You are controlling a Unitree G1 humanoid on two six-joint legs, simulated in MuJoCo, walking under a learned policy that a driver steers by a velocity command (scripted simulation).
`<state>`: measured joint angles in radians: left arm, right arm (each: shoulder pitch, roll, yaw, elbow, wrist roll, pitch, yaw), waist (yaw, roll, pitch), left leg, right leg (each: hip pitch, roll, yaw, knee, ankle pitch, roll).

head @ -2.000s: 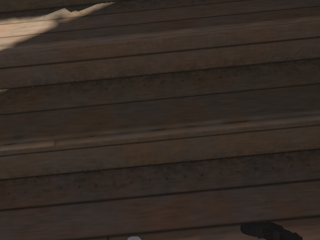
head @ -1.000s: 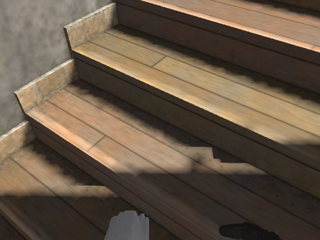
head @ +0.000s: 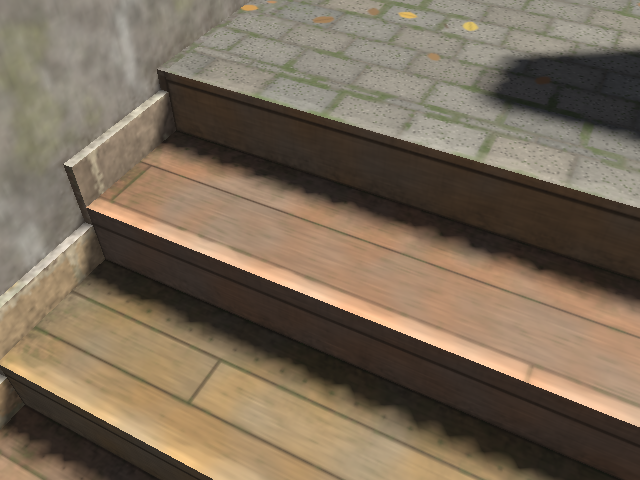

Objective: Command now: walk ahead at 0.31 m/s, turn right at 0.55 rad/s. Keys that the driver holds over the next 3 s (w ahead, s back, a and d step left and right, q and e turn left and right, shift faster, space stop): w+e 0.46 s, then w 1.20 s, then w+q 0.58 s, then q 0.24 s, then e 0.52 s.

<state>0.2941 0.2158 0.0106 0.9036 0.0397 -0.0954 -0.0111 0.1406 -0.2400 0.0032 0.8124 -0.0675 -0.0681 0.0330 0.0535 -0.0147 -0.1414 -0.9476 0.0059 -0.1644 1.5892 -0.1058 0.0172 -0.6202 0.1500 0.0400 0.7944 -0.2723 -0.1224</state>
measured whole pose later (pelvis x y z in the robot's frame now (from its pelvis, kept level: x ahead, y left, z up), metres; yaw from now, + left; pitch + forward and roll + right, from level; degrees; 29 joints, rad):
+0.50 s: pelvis +0.17 +0.08 +0.03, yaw -17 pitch +5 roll +1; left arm 0.18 0.24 0.04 0.90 0.04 -0.08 -0.07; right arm 0.37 -0.17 0.00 0.90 -0.06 -0.10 0.00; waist -0.05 -0.03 -0.16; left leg -0.28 -0.04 0.13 0.53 -0.35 0.07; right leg -0.99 0.07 0.15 1.84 -0.10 -0.12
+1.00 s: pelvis +0.43 -0.03 +0.15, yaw -22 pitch +6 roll -4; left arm 0.25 0.19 0.02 1.03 0.05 -0.03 -0.06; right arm 0.30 -0.23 -0.01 1.04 -0.05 -0.08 0.10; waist 0.01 0.03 -0.15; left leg -0.86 -0.02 -0.22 1.89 -0.01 0.24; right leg -0.56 0.10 -0.14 0.85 -0.41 -0.10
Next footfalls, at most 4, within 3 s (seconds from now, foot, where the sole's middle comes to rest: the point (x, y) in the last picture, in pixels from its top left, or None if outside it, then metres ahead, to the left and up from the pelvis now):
0.32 left None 0.19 0.16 -0.74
0.82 right None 0.46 -0.12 -0.57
1.30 left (374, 264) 0.85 -0.03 -0.41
1.88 right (538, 134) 1.08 -0.35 -0.24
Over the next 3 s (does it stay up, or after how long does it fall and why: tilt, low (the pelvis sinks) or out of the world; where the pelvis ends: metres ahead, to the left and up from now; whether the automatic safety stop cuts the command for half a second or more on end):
stays up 1.30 -0.27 0.52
